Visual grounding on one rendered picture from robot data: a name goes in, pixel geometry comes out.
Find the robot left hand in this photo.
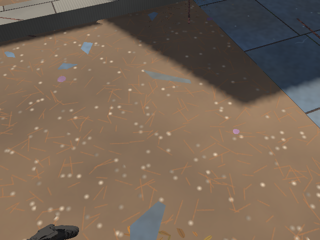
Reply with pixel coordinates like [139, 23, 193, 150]
[27, 224, 79, 240]

